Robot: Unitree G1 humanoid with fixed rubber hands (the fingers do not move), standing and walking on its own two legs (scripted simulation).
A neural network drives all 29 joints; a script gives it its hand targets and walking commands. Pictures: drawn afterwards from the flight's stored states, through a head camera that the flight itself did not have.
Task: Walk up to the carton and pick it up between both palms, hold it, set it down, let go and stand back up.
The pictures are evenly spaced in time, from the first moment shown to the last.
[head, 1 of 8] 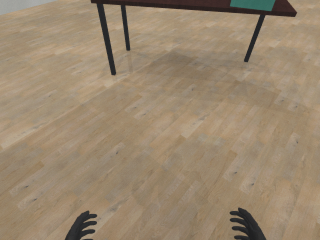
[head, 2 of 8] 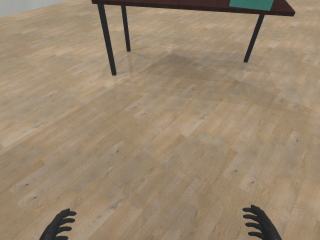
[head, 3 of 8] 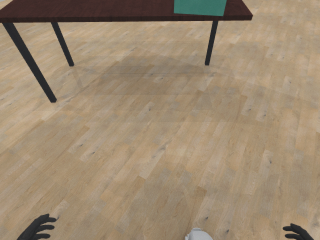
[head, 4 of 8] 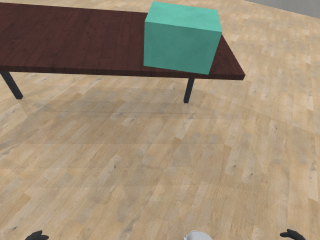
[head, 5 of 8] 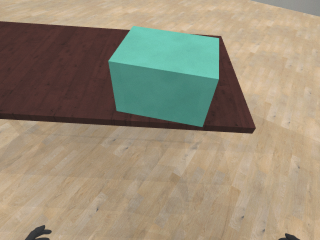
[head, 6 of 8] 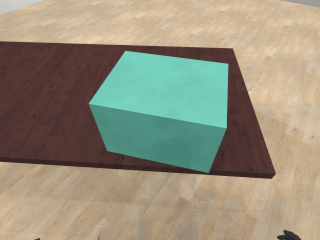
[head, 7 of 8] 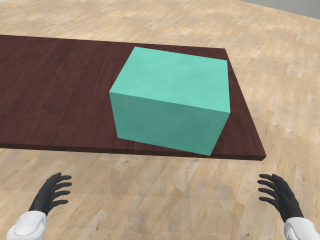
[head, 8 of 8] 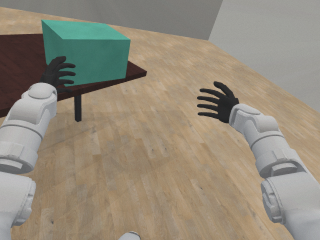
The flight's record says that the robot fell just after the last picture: yes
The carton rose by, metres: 0.00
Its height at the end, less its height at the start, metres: +0.00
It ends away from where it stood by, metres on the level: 0.00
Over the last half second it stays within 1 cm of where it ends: yes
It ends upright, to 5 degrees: yes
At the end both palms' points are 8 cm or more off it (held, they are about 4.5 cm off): yes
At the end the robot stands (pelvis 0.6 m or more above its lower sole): yes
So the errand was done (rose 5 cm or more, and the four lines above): no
